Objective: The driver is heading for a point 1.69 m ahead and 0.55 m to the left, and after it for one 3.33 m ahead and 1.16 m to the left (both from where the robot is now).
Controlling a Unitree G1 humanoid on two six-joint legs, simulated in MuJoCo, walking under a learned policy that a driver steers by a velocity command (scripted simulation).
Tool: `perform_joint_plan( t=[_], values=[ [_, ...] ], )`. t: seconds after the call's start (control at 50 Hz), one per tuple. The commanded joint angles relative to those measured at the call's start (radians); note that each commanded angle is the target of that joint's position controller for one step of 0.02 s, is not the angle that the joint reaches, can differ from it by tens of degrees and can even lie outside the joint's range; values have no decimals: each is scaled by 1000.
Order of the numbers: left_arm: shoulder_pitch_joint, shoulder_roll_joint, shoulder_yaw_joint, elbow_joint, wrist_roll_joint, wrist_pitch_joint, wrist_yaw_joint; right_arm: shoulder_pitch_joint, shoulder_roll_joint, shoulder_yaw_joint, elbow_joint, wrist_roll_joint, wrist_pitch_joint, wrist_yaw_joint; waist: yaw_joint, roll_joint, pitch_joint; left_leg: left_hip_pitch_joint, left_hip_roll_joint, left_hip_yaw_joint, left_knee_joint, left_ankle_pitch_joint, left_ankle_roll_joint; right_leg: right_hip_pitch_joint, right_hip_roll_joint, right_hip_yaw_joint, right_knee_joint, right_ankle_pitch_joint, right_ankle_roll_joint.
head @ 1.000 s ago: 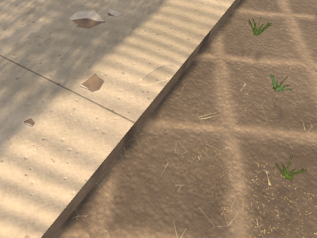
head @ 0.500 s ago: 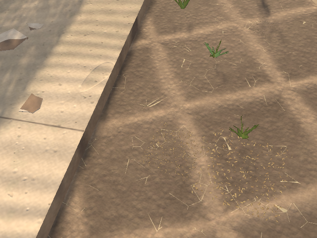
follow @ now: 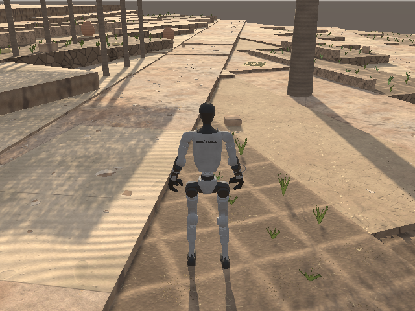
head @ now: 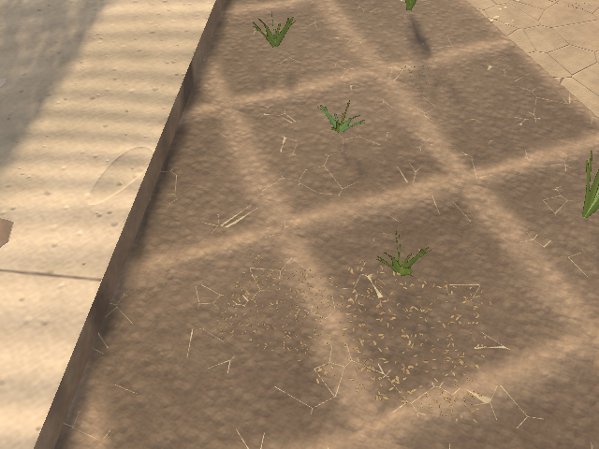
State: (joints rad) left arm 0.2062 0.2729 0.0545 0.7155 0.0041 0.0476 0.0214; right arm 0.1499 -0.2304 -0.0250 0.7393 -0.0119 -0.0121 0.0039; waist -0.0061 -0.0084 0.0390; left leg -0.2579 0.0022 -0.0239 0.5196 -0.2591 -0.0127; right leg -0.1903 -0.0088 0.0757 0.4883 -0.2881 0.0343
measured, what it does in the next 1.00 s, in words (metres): stands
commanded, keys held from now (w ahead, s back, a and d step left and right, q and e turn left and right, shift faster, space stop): no key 0.92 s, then w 0.08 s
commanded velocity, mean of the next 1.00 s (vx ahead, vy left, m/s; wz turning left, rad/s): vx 0.01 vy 0.00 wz -0.02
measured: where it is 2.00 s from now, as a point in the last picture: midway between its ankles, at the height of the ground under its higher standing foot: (305, 439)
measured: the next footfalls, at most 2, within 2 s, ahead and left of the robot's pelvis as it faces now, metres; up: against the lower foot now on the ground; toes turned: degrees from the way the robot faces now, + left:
right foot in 1.60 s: +0.42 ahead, -0.12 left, +0.00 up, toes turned -1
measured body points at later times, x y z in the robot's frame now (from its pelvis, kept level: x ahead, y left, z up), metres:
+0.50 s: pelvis +0.00 -0.02 +0.00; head +0.01 -0.02 +0.45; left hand +0.09 +0.23 -0.13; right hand +0.08 -0.28 -0.13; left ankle +0.01 +0.13 -0.74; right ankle -0.02 -0.14 -0.74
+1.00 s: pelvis +0.00 -0.01 +0.00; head +0.00 -0.01 +0.45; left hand +0.02 +0.23 -0.15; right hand +0.03 -0.27 -0.15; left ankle +0.01 +0.13 -0.73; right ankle -0.02 -0.14 -0.73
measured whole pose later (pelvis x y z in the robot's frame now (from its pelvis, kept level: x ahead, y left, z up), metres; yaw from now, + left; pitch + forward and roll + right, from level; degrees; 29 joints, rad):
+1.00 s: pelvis +0.00 -0.01 +0.00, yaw +1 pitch -2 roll +0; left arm 0.29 0.21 0.02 1.01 -0.01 0.00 0.04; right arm 0.25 -0.21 -0.03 1.07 0.01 0.01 -0.05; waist -0.01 0.00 0.03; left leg -0.24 0.02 -0.05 0.56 -0.32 -0.02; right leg -0.17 0.01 0.06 0.53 -0.34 0.00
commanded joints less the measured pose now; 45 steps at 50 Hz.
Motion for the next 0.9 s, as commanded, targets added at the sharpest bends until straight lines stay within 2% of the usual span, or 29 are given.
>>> perform_joint_plan(
  t=[0.02,0.04,0.08,0.28,0.58,0.9],
  values=[
    [-23,101,25,-63,11,-19,-8,-13,-134,-28,-50,-13,-26,3,-9,-66,-89,71,27,-14,-54,69,-8,-12,-63,69,-72,114,-77],
    [-21,85,19,-53,17,-25,-7,-31,-128,-29,-49,-8,-22,-1,-7,-52,-74,72,29,-12,-47,81,-7,-37,-61,69,-85,85,-67],
    [-14,92,17,-42,14,-39,-4,-18,-123,-29,-41,-2,-9,-10,-9,-55,-36,60,30,-17,-44,112,-1,-57,-49,61,-83,102,-52],
    [27,66,1,9,8,-56,6,28,-119,-33,42,4,-2,-29,-6,-12,-16,66,32,-19,-50,129,-20,-63,-30,48,-75,100,-50],
    [60,45,-4,132,1,-62,9,73,-116,-36,181,10,9,-50,-7,1,-11,80,30,-17,-63,158,-20,-41,-4,10,-76,151,-44],
    [102,33,-16,256,-3,-60,17,102,-91,-26,286,13,16,-57,-5,8,12,77,20,-6,-80,144,-12,-47,8,-12,-92,131,-38]
  ],
)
